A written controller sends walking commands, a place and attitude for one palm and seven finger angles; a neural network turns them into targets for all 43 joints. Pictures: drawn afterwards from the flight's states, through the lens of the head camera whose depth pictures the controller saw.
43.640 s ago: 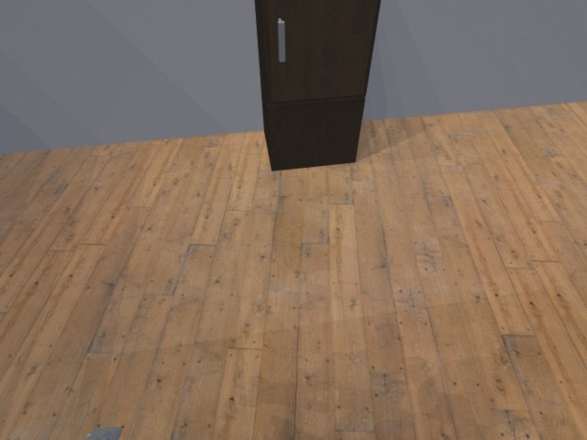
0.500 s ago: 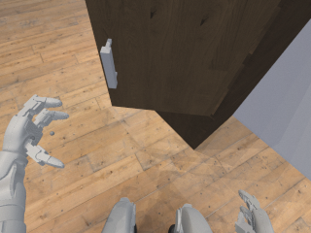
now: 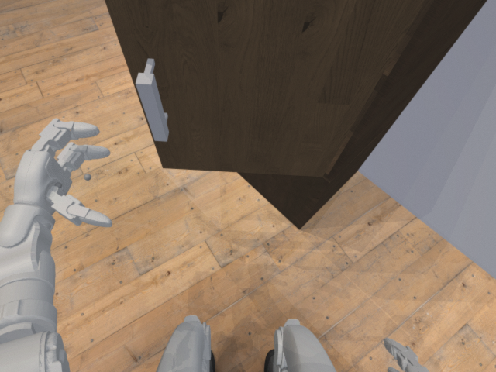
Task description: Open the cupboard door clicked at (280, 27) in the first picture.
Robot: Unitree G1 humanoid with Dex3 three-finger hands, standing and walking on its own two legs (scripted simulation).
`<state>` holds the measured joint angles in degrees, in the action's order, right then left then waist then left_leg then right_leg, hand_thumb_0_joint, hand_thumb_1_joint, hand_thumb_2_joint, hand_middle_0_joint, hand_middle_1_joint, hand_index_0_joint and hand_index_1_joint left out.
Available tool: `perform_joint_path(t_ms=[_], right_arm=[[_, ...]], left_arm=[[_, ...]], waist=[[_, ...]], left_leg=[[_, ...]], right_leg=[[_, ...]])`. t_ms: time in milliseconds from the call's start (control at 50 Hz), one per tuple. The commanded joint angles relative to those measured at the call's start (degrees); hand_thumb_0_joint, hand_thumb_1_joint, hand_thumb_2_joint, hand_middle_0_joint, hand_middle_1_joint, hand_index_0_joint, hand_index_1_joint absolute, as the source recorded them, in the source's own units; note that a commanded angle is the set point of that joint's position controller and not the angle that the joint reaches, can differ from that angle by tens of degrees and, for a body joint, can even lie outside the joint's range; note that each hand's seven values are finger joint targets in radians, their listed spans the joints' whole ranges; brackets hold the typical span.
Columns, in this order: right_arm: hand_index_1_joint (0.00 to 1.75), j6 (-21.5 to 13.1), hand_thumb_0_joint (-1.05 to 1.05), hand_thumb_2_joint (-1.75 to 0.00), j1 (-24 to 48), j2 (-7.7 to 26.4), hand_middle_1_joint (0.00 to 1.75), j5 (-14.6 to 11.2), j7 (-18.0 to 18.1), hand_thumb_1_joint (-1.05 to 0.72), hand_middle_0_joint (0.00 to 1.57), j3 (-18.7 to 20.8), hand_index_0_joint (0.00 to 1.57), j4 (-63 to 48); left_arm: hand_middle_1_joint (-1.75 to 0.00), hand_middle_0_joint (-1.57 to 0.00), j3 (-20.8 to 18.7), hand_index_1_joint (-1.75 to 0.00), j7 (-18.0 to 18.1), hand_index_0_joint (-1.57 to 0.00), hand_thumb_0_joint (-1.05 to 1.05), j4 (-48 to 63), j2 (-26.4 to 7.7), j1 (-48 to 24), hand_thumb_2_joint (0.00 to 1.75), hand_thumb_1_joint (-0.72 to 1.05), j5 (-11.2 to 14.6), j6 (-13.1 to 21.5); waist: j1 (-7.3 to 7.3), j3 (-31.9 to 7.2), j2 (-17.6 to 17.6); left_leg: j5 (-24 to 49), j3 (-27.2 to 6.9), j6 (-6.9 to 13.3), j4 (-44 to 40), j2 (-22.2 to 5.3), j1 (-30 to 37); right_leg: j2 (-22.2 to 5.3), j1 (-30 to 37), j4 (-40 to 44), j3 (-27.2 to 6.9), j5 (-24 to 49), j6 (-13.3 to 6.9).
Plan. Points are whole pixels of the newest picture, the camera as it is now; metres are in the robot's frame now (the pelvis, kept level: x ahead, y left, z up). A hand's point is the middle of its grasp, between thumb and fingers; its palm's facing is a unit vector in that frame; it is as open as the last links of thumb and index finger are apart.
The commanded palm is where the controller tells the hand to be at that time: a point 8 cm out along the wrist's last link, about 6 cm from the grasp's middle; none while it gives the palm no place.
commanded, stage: move the hooked fingers beside the handle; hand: left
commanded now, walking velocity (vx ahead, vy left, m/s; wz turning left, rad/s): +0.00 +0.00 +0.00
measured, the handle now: (156, 102) +0.56 +0.17 +0.03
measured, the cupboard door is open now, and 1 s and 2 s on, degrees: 44 44 44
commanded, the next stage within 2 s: slide the fingers in behind the handle in 1.60 s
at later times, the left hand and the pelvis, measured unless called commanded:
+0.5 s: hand (104, 139) +0.47 +0.24 +0.04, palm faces -0.02 -1.00 -0.03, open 14.0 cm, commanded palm +0.45 +0.28 +0.04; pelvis -0.01 -0.01 -0.02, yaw -1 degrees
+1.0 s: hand (113, 117) +0.52 +0.24 +0.03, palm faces -0.02 -1.00 -0.02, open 14.0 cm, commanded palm +0.50 +0.27 +0.03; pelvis -0.01 +0.00 -0.03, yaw -3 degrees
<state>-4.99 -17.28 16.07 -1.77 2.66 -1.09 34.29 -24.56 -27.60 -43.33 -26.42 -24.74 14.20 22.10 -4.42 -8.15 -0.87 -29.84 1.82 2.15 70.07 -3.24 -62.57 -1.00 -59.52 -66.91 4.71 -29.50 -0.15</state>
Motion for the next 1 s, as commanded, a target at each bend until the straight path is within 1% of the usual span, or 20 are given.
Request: perform_joint_path(t_ms=[0, 40, 100, 140, 160, 220, 320, 380, 420, 480, 520, 580, 640, 680, 700, 780, 820, 860, 920, 980], right_arm=[[0.30, -0.6, 0.00, -0.90, -5.0, 10.2, 0.30, 0.1, 0.5, -0.90, 0.20, 3.9, 0.20, -5.0], [0.30, -0.3, 0.00, -0.90, -5.4, 10.1, 0.30, 0.1, 0.5, -0.90, 0.20, 3.7, 0.20, -4.7], [0.30, 0.4, 0.00, -0.90, -6.0, 10.3, 0.30, 0.4, 0.3, -0.90, 0.20, 3.9, 0.20, -4.3], [0.30, 0.8, 0.00, -0.90, -6.3, 10.1, 0.30, 0.4, 0.2, -0.90, 0.20, 3.8, 0.20, -4.1], [0.30, 1.1, 0.00, -0.90, -6.5, 10.3, 0.30, 0.4, 0.1, -0.90, 0.20, 3.8, 0.20, -3.4], [0.30, 1.9, 0.00, -0.90, -6.8, 10.6, 0.30, 0.4, 0.3, -0.90, 0.20, 3.6, 0.20, -3.0], [0.30, 3.1, 0.00, -0.90, -7.5, 10.5, 0.30, 0.7, 0.3, -0.90, 0.20, 3.1, 0.20, -2.9], [0.30, 3.7, 0.00, -0.90, -8.4, 10.8, 0.30, 1.0, 0.1, -0.90, 0.20, 3.1, 0.20, -2.6], [0.30, 4.1, 0.00, -0.90, -8.5, 10.7, 0.30, 0.9, -0.1, -0.90, 0.20, 3.0, 0.20, -2.4], [0.30, 4.8, 0.00, -0.90, -9.3, 11.2, 0.30, 1.0, 0.0, -0.90, 0.20, 2.8, 0.20, -2.2], [0.30, 5.0, 0.00, -0.90, -9.5, 11.2, 0.30, 1.1, 0.1, -0.90, 0.20, 2.6, 0.20, -1.9], [0.30, 5.3, 0.00, -0.90, -10.2, 11.4, 0.30, 1.3, 0.0, -0.90, 0.20, 2.4, 0.20, -1.7], [0.30, 5.4, 0.00, -0.90, -10.7, 11.4, 0.30, 1.5, 0.0, -0.90, 0.20, 1.9, 0.20, -1.5], [0.30, 5.8, 0.00, -0.90, -11.5, 12.0, 0.30, 1.7, 0.0, -0.90, 0.20, 1.8, 0.20, -1.6], [0.30, 6.0, 0.00, -0.90, -11.5, 11.8, 0.30, 1.8, -0.1, -0.90, 0.20, 1.8, 0.20, -1.4], [0.30, 6.6, 0.00, -0.90, -12.5, 12.1, 0.30, 2.0, -0.4, -0.90, 0.20, 1.5, 0.20, -1.4], [0.30, 7.0, 0.00, -0.90, -13.1, 12.2, 0.30, 2.1, -0.5, -0.90, 0.20, 1.4, 0.20, -1.9], [0.30, 7.4, 0.00, -0.90, -13.2, 12.3, 0.30, 2.1, -0.7, -0.90, 0.20, 1.3, 0.20, -2.5], [0.30, 7.8, 0.00, -0.90, -13.0, 12.1, 0.30, 2.1, -1.0, -0.90, 0.20, 1.6, 0.20, -2.7], [0.30, 8.0, 0.00, -0.90, -13.4, 12.0, 0.30, 2.1, -1.2, -0.90, 0.20, 2.1, 0.20, -2.2]], left_arm=[[-1.20, -0.30, -4.3, -1.20, 0.9, -0.30, 0.00, 6.6, -16.5, -18.6, 0.30, -0.50, 0.3, 3.8], [-1.20, -0.30, -3.4, -1.20, 1.0, -0.30, 0.00, 6.1, -16.4, -23.3, 0.30, -0.50, 0.1, 4.7], [-1.20, -0.30, -3.7, -1.20, 0.9, -0.30, 0.00, 5.5, -17.3, -24.1, 0.30, -0.50, -0.7, 5.5], [-1.20, -0.30, -1.9, -1.20, 0.9, -0.30, 0.00, 4.8, -15.7, -26.5, 0.30, -0.50, -0.9, 5.8], [-1.20, -0.30, -2.2, -1.20, 1.1, -0.30, 0.00, 2.8, -16.1, -27.3, 0.30, -0.50, -1.2, 5.5], [-1.20, -0.30, -3.6, -1.20, 1.7, -0.30, 0.00, -2.2, -18.3, -30.7, 0.30, -0.50, -1.9, 4.9], [-1.20, -0.30, -4.7, -1.20, 1.9, -0.30, 0.00, -4.3, -21.9, -36.4, 0.30, -0.50, -3.3, 5.9], [-1.20, -0.30, -5.8, -1.20, 1.7, -0.30, 0.00, -4.4, -23.8, -37.8, 0.30, -0.50, -3.6, 6.5], [-1.20, -0.30, -3.8, -1.20, 1.6, -0.30, 0.00, -6.5, -21.5, -38.1, 0.30, -0.50, -3.8, 5.6], [-1.20, -0.30, -5.2, -1.20, 1.7, -0.30, 0.00, -8.2, -24.5, -41.1, 0.30, -0.50, -4.3, 4.9], [-1.20, -0.30, -4.2, -1.20, 2.2, -0.30, 0.00, -9.1, -24.2, -44.2, 0.30, -0.50, -4.8, 4.6], [-1.20, -0.30, -5.7, -1.20, 2.7, -0.30, 0.00, -9.6, -26.9, -45.8, 0.30, -0.50, -5.4, 4.9], [-1.20, -0.30, -4.2, -1.20, 3.0, -0.30, 0.00, -10.9, -26.5, -50.5, 0.30, -0.50, -5.9, 4.6], [-1.20, -0.30, -7.0, -1.20, 3.3, -0.30, 0.00, -11.9, -30.8, -49.8, 0.30, -0.50, -6.8, 4.3], [-1.20, -0.30, -4.9, -1.20, 3.2, -0.30, 0.00, -11.4, -29.0, -51.5, 0.30, -0.50, -7.2, 4.1], [-1.20, -0.30, -5.7, -1.20, 3.2, -0.30, 0.00, -13.5, -30.4, -52.4, 0.30, -0.50, -7.7, 3.0], [-1.20, -0.30, -6.8, -1.20, 3.3, -0.30, 0.00, -14.9, -31.5, -49.6, 0.30, -0.50, -8.2, 2.1], [-1.20, -0.30, -7.8, -1.20, 2.9, -0.30, 0.00, -13.5, -32.8, -48.4, 0.30, -0.50, -8.1, 2.2], [-1.20, -0.30, -6.7, -1.20, 2.9, -0.30, 0.00, -11.1, -30.7, -48.9, 0.30, -0.50, -7.5, 2.3], [-1.20, -0.30, -7.9, -1.20, 2.9, -0.30, 0.00, -6.9, -31.3, -49.7, 0.30, -0.50, -6.9, 3.5]], waist=[[-0.03, -22.5, -4.2], [-0.60, -23.2, -5.6], [-0.11, -26.2, -7.3], [-0.83, -25.9, -8.9], [-1.11, -25.7, -7.3], [-1.65, -23.9, -5.0], [-2.27, -26.4, -6.1], [-2.13, -29.5, -8.3], [-3.08, -27.6, -8.2], [-3.42, -27.9, -8.2], [-4.68, -26.6, -6.9], [-4.66, -28.3, -8.7], [-6.46, -27.0, -8.9], [-5.56, -29.9, -9.6], [-6.46, -30.1, -11.0], [-6.72, -30.3, -12.0], [-6.07, -30.1, -10.7], [-5.24, -31.8, -11.8], [-6.00, -31.4, -11.3], [-5.41, -35.1, -13.3]], left_leg=[[19.7, -4.8, -0.9, -8.7, 1.3, 20.0], [20.1, -5.0, -0.7, -8.0, 1.4, 20.4], [22.2, -5.4, -1.2, -7.9, 1.1, 23.4], [23.7, -5.7, -1.1, -7.3, 1.1, 24.3], [22.3, -5.9, -1.1, -7.3, 0.9, 23.9], [18.7, -5.4, -0.5, -6.6, 1.3, 19.0], [18.9, -5.0, -0.3, -5.2, 1.4, 17.5], [22.2, -5.7, -0.5, -4.7, 1.1, 20.3], [21.1, -5.5, -0.4, -4.6, 1.0, 19.4], [19.9, -5.7, -0.3, -4.2, 0.9, 17.6], [18.3, -5.8, 0.0, -3.8, 0.9, 16.0], [19.4, -5.8, 0.0, -3.3, 0.8, 16.4], [17.7, -6.0, 0.3, -2.5, 0.8, 14.3], [19.1, -6.3, 0.1, -2.3, 0.6, 14.9], [19.8, -6.3, 0.1, -2.1, 0.6, 15.9], [21.3, -6.8, -0.1, -1.7, 0.2, 16.6], [21.2, -6.7, 0.0, -1.8, 0.3, 15.4], [23.3, -6.8, -0.1, -1.8, 0.2, 16.5], [23.1, -6.7, 0.0, -2.0, 0.0, 17.0], [26.2, -7.4, -0.4, -2.3, -0.1, 21.3]], right_leg=[[2.3, 7.2, 7.3, -1.8, 13.7, -1.3], [2.5, 6.3, 6.7, -1.8, 13.8, -1.5], [2.5, 5.7, 6.6, -1.9, 14.4, -1.5], [2.6, 3.7, 6.1, -1.7, 14.6, -1.7], [2.6, 3.2, 6.4, -1.6, 13.8, -1.5], [2.4, 4.2, 6.4, -2.1, 12.9, -1.2], [2.7, 5.2, 5.6, -2.7, 13.7, -1.1], [2.9, 4.3, 4.8, -2.5, 15.4, -1.3], [2.9, 3.0, 5.3, -2.4, 14.6, -1.2], [3.0, 2.9, 5.0, -2.5, 14.1, -1.1], [2.9, 2.2, 5.2, -2.6, 12.9, -0.9], [3.1, 2.0, 4.8, -2.6, 13.5, -1.1], [3.4, 0.5, 4.4, -2.5, 12.0, -1.0], [3.4, 1.2, 4.0, -2.5, 12.8, -1.1], [3.3, 0.0, 3.9, -2.4, 13.1, -1.0], [3.5, -1.5, 3.6, -1.9, 13.6, -1.1], [3.6, -0.6, 3.5, -1.7, 13.7, -1.1], [3.7, 0.1, 3.0, -1.6, 15.2, -1.2], [3.7, -0.2, 3.6, -1.7, 15.4, -0.9], [3.8, 0.0, 3.6, -1.5, 16.7, -1.1]])
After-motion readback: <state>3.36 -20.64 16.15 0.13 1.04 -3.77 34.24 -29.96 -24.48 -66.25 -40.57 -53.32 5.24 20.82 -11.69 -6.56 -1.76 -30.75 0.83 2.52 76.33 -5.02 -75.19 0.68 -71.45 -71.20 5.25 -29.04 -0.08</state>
